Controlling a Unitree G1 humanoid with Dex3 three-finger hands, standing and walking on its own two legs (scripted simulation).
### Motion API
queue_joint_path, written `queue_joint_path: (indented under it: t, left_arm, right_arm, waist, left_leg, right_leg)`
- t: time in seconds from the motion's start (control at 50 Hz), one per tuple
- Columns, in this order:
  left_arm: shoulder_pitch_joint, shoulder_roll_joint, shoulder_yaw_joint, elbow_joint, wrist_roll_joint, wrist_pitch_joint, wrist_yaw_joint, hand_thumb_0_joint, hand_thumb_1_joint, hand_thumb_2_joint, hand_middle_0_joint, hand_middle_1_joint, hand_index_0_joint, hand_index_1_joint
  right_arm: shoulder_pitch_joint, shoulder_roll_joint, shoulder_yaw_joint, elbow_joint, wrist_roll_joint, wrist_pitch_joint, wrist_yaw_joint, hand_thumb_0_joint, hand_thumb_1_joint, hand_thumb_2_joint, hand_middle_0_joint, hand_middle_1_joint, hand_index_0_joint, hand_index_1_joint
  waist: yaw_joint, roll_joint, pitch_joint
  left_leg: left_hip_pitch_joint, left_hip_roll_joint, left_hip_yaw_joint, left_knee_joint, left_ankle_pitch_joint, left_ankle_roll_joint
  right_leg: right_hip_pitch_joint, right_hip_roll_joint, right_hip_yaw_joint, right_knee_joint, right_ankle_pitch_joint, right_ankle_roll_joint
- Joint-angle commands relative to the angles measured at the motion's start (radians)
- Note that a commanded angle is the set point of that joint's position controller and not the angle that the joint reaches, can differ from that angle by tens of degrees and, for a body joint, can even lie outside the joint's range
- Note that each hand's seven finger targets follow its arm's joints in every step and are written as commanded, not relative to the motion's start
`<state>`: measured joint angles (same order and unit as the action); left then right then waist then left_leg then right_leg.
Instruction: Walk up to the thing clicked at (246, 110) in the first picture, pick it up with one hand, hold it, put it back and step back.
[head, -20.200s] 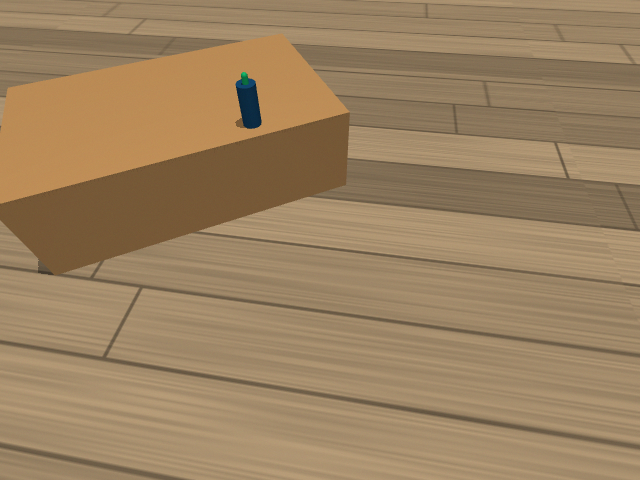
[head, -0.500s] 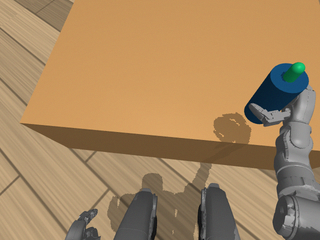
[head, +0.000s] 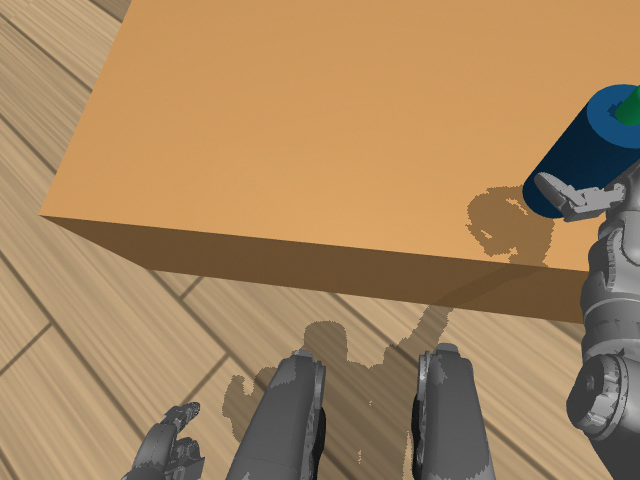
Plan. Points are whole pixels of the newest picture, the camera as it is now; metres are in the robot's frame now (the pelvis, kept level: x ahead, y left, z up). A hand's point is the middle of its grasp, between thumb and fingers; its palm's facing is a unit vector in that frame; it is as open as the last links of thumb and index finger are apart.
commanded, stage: crouch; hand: right
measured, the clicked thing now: (592, 151) +0.46 -0.25 +0.03
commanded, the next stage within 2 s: lower in 0.08 s
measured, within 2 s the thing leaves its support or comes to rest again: rests again in 1.12 s
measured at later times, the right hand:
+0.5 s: hand (562, 186) +0.47 -0.26 -0.06, palm faces +0.28 +0.96 +0.01, open 10.2 cm
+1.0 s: hand (551, 196) +0.48 -0.27 -0.10, palm faces +0.28 +0.96 +0.00, open 10.2 cm
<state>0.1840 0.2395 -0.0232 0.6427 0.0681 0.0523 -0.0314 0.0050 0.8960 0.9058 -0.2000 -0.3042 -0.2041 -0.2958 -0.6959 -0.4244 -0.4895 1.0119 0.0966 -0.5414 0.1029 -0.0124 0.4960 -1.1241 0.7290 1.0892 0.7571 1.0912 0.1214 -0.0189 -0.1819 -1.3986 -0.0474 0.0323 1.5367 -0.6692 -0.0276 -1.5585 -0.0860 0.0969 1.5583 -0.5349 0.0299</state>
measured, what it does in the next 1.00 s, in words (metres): lowers itself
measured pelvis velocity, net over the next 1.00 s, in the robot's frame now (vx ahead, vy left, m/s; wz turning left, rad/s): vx -0.02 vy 0.00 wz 0.05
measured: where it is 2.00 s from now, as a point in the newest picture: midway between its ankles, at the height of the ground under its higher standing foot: (365, 461)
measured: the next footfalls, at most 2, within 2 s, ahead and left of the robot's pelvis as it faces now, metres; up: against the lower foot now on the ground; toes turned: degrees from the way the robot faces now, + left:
none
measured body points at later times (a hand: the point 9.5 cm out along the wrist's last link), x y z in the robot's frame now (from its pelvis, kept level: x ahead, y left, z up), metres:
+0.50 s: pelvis -0.01 +0.00 -0.06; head +0.17 -0.05 +0.35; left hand +0.08 +0.26 -0.17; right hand +0.45 -0.31 -0.06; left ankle +0.03 +0.14 -0.55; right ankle +0.08 -0.14 -0.55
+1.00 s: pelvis -0.02 +0.00 -0.11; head +0.18 -0.04 +0.29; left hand +0.07 +0.27 -0.23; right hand +0.46 -0.32 -0.10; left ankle +0.03 +0.14 -0.55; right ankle +0.07 -0.14 -0.55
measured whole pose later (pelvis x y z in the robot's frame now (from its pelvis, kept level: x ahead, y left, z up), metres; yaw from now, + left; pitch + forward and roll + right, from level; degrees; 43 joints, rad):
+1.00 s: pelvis -0.02 +0.00 -0.11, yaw +3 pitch +35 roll +7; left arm 0.15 0.25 -0.03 0.65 0.07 0.05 -0.03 0.00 0.89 0.90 -0.20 -0.30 -0.21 -0.30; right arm -0.80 -0.53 -0.56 1.03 0.10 -0.50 0.16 -0.01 0.49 -1.13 0.71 1.11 0.74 1.11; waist 0.12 -0.01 -0.17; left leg -1.78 -0.07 0.04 1.91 -0.75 -0.03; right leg -1.95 -0.09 0.13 1.91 -0.59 0.04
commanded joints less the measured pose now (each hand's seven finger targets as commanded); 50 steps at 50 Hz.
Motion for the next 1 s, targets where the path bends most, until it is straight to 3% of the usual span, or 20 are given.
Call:
queue_joint_path:
  t: [0.0,0.06,0.1,0.14,0.22,0.26,0.28,0.3,0.38,0.4,0.52,0.6,0.66,0.68,0.7,0.74,0.78,0.8,0.84,0.98]
  left_arm:
    - [0.104,0.184,0.062,-0.070,-0.003,-0.022,0.016,0.000,0.887,0.900,-0.198,-0.302,-0.200,-0.300]
    - [0.100,0.183,0.059,-0.076,0.000,-0.024,0.017,0.000,0.887,0.899,-0.198,-0.301,-0.200,-0.299]
    - [0.107,0.185,0.060,-0.074,0.002,-0.024,0.017,0.000,0.888,0.898,-0.196,-0.300,-0.199,-0.296]
    - [0.115,0.189,0.062,-0.069,0.001,-0.023,0.019,0.000,0.892,0.896,-0.196,-0.301,-0.201,-0.296]
    - [0.112,0.189,0.058,-0.064,0.000,-0.019,0.019,0.000,0.880,0.901,-0.198,-0.302,-0.196,-0.305]
    - [0.111,0.182,0.054,-0.057,0.002,-0.018,0.014,0.000,0.878,0.900,-0.202,-0.305,-0.198,-0.309]
    - [0.106,0.188,0.053,-0.062,-0.001,-0.018,0.013,0.000,0.882,0.895,-0.201,-0.303,-0.199,-0.305]
    - [0.097,0.188,0.052,-0.068,0.000,-0.017,0.013,0.000,0.881,0.895,-0.201,-0.305,-0.200,-0.306]
    - [0.100,0.192,0.055,-0.065,0.008,-0.021,0.007,0.000,0.875,0.902,-0.202,-0.305,-0.198,-0.309]
    - [0.103,0.193,0.056,-0.068,0.009,-0.020,0.006,0.000,0.878,0.899,-0.201,-0.305,-0.199,-0.307]
    - [0.103,0.206,0.063,-0.068,0.012,-0.021,0.006,0.000,0.873,0.903,-0.200,-0.305,-0.197,-0.309]
    - [0.107,0.211,0.064,-0.059,0.014,-0.019,0.010,0.000,0.873,0.904,-0.200,-0.306,-0.197,-0.309]
    - [0.109,0.210,0.063,-0.054,0.010,-0.016,0.012,0.000,0.875,0.901,-0.200,-0.305,-0.197,-0.307]
    - [0.106,0.207,0.061,-0.054,0.009,-0.016,0.012,0.000,0.878,0.898,-0.199,-0.303,-0.197,-0.305]
    - [0.109,0.208,0.062,-0.048,0.009,-0.016,0.013,0.000,0.880,0.897,-0.198,-0.303,-0.197,-0.304]
    - [0.105,0.210,0.060,-0.045,0.008,-0.016,0.013,0.000,0.878,0.898,-0.200,-0.303,-0.198,-0.306]
    - [0.099,0.210,0.060,-0.052,0.005,-0.016,0.014,0.000,0.880,0.894,-0.198,-0.301,-0.198,-0.301]
    - [0.097,0.209,0.060,-0.045,0.004,-0.015,0.013,0.000,0.880,0.894,-0.199,-0.303,-0.199,-0.303]
    - [0.096,0.214,0.061,-0.046,0.005,-0.016,0.014,0.000,0.877,0.895,-0.200,-0.301,-0.197,-0.303]
    - [0.104,0.215,0.061,-0.050,0.007,-0.020,0.015,0.000,0.879,0.892,-0.198,-0.299,-0.197,-0.300]
  right_arm:
    - [-0.377,-0.248,-0.021,-0.208,0.012,-0.072,0.004,0.000,-0.086,-1.301,1.262,1.425,1.312,1.425]
    - [-0.398,-0.260,-0.016,-0.209,0.009,-0.072,0.008,0.000,-0.090,-1.309,1.270,1.434,1.320,1.434]
    - [-0.403,-0.281,-0.029,-0.219,0.009,-0.071,0.008,0.000,-0.089,-1.301,1.269,1.428,1.317,1.428]
    - [-0.417,-0.274,-0.028,-0.220,0.011,-0.064,0.012,0.000,-0.103,-1.290,1.268,1.419,1.314,1.419]
    - [-0.353,-0.272,-0.027,-0.142,0.006,-0.046,0.020,0.000,-0.113,-1.270,1.243,1.395,1.290,1.395]
    - [-0.374,-0.250,-0.018,-0.137,0.010,-0.050,0.026,0.000,-0.111,-1.273,1.238,1.394,1.287,1.394]
    - [-0.345,-0.277,-0.045,-0.123,0.013,-0.051,0.026,0.000,-0.109,-1.281,1.242,1.403,1.292,1.404]
    - [-0.335,-0.286,-0.044,-0.115,0.010,-0.054,0.027,0.000,-0.100,-1.293,1.252,1.417,1.303,1.418]
    - [-0.396,-0.295,-0.049,-0.157,0.014,-0.077,0.041,0.000,-0.113,-1.313,1.269,1.436,1.321,1.436]
    - [-0.417,-0.316,-0.068,-0.179,0.012,-0.084,0.041,0.000,-0.110,-1.320,1.274,1.444,1.326,1.445]
    - [-0.465,-0.342,-0.067,-0.198,0.001,-0.087,0.049,0.000,-0.110,-1.314,1.267,1.436,1.318,1.437]
    - [-0.494,-0.336,-0.055,-0.223,0.002,-0.067,0.045,0.000,-0.127,-1.328,1.275,1.447,1.326,1.448]
    - [-0.470,-0.372,-0.077,-0.210,-0.003,-0.048,0.040,0.000,-0.115,-1.331,1.272,1.450,1.325,1.451]
    - [-0.463,-0.345,-0.061,-0.181,-0.001,-0.041,0.042,0.000,-0.130,-1.320,1.272,1.441,1.322,1.442]
    - [-0.456,-0.351,-0.071,-0.193,0.000,-0.039,0.042,0.000,-0.123,-1.330,1.280,1.453,1.332,1.454]
    - [-0.464,-0.375,-0.083,-0.211,-0.001,-0.038,0.043,0.000,-0.137,-1.347,1.292,1.467,1.344,1.468]
    - [-0.431,-0.371,-0.085,-0.182,0.002,-0.032,0.044,0.000,-0.133,-1.358,1.306,1.484,1.360,1.484]
    - [-0.432,-0.334,-0.061,-0.164,0.006,-0.031,0.050,0.000,-0.112,-1.364,1.306,1.490,1.361,1.490]
    - [-0.445,-0.372,-0.082,-0.189,0.007,-0.036,0.048,0.000,-0.139,-1.369,1.315,1.494,1.369,1.495]
    - [-0.436,-0.376,-0.092,-0.185,0.014,-0.028,0.064,0.000,-0.102,-1.348,1.294,1.476,1.349,1.476]
  waist:
    - [0.007,-0.160,-0.514]
    - [0.006,-0.171,-0.547]
    - [-0.002,-0.181,-0.584]
    - [0.010,-0.164,-0.614]
    - [0.006,-0.151,-0.565]
    - [0.014,-0.159,-0.523]
    - [-0.001,-0.148,-0.520]
    - [-0.004,-0.154,-0.506]
    - [0.001,-0.185,-0.560]
    - [0.002,-0.186,-0.580]
    - [0.001,-0.227,-0.632]
    - [0.002,-0.236,-0.685]
    - [-0.006,-0.203,-0.676]
    - [0.002,-0.190,-0.644]
    - [0.001,-0.179,-0.632]
    - [-0.010,-0.209,-0.640]
    - [-0.009,-0.178,-0.629]
    - [0.005,-0.170,-0.585]
    - [-0.011,-0.188,-0.580]
    - [-0.004,-0.176,-0.617]
  left_leg:
    - [0.061,-0.013,0.028,-0.180,0.259,0.055]
    - [0.060,-0.015,0.025,-0.170,0.249,0.055]
    - [0.060,-0.016,0.022,-0.155,0.285,0.053]
    - [0.054,-0.019,0.030,-0.147,0.307,0.052]
    - [0.031,-0.020,0.028,-0.130,0.288,0.051]
    - [-0.014,-0.021,0.033,-0.100,0.266,0.054]
    - [-0.027,-0.021,0.036,-0.090,0.248,0.056]
    - [-0.050,-0.022,0.034,-0.076,0.229,0.057]
    - [-0.097,-0.020,0.036,-0.016,0.255,0.058]
    - [-0.098,-0.022,0.039,-0.007,0.258,0.058]
    - [-0.165,-0.022,0.047,0.035,0.177,0.062]
    - [-0.163,-0.025,0.051,0.057,0.204,0.061]
    - [-0.155,-0.027,0.048,0.060,0.212,0.057]
    - [-0.158,-0.028,0.048,0.058,0.190,0.059]
    - [-0.161,-0.028,0.050,0.063,0.194,0.057]
    - [-0.171,-0.026,0.049,0.083,0.197,0.060]
    - [-0.175,-0.030,0.050,0.093,0.197,0.059]
    - [-0.207,-0.029,0.055,0.099,0.171,0.062]
    - [-0.232,-0.030,0.053,0.109,0.148,0.065]
    - [-0.209,-0.031,0.048,0.129,0.201,0.057]
  right_leg:
    - [0.528,0.018,0.000,-0.158,0.167,-0.048]
    - [0.505,0.022,-0.012,-0.132,0.155,-0.050]
    - [0.511,0.020,-0.013,-0.107,0.205,-0.052]
    - [0.533,0.018,-0.007,-0.090,0.238,-0.053]
    - [0.471,0.019,-0.012,-0.069,0.206,-0.054]
    - [0.417,0.020,-0.007,-0.058,0.182,-0.052]
    - [0.405,0.019,-0.004,-0.055,0.164,-0.053]
    - [0.384,0.018,-0.004,-0.047,0.146,-0.053]
    - [0.380,0.016,0.002,0.010,0.190,-0.053]
    - [0.377,0.017,0.006,0.013,0.195,-0.052]
    - [0.377,0.014,0.013,0.042,0.108,-0.043]
    - [0.385,0.014,0.004,0.083,0.144,-0.043]
    - [0.336,0.012,-0.006,0.112,0.146,-0.047]
    - [0.296,0.014,-0.009,0.108,0.112,-0.048]
    - [0.289,0.013,-0.009,0.113,0.107,-0.048]
    - [0.280,0.014,-0.009,0.119,0.114,-0.046]
    - [0.257,0.012,-0.006,0.131,0.112,-0.050]
    - [0.228,0.013,-0.004,0.131,0.082,-0.050]
    - [0.217,0.013,-0.006,0.132,0.064,-0.049]
    - [0.201,0.007,-0.012,0.184,0.109,-0.054]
